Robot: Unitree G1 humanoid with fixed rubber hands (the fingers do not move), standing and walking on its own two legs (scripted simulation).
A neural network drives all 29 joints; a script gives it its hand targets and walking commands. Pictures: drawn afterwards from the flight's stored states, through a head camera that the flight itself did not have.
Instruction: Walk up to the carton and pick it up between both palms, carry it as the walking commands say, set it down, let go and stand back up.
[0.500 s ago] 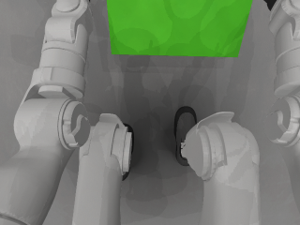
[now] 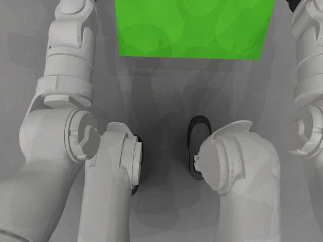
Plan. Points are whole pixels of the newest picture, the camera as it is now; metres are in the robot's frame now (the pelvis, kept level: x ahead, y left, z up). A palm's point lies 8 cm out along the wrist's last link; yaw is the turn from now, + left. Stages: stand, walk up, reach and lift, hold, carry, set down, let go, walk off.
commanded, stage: set down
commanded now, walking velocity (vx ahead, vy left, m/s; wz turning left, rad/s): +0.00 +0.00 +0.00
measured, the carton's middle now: (189, 0) +0.55 -0.09 -0.26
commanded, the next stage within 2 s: none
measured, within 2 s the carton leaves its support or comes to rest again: rests again in 0.96 s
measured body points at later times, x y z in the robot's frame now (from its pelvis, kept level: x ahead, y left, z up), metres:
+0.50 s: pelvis +0.01 +0.00 +0.00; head +0.38 -0.04 +0.24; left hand +0.58 +0.10 -0.17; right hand +0.54 -0.28 -0.17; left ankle +0.08 +0.11 -0.33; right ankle +0.13 -0.12 -0.33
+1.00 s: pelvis +0.00 +0.00 +0.00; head +0.37 -0.04 +0.23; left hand +0.54 +0.11 -0.21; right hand +0.51 -0.27 -0.21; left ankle +0.08 +0.11 -0.33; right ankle +0.13 -0.12 -0.33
